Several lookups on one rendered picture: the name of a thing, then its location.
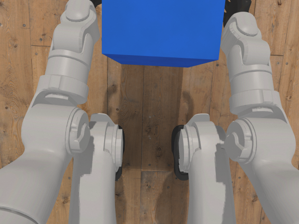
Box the right robot upper arm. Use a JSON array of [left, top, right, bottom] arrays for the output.
[[224, 117, 299, 224]]

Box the right robot shin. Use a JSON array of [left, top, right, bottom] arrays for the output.
[[178, 113, 226, 173]]

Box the left robot upper arm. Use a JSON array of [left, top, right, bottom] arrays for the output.
[[0, 104, 90, 224]]

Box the right robot forearm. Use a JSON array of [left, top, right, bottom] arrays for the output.
[[220, 12, 296, 142]]

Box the carton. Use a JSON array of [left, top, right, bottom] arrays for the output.
[[102, 0, 225, 68]]

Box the robot right hand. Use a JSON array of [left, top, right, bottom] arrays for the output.
[[223, 0, 251, 27]]

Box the left robot thigh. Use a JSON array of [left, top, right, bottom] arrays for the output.
[[68, 121, 123, 224]]

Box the left robot forearm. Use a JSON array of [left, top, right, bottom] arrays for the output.
[[21, 0, 100, 142]]

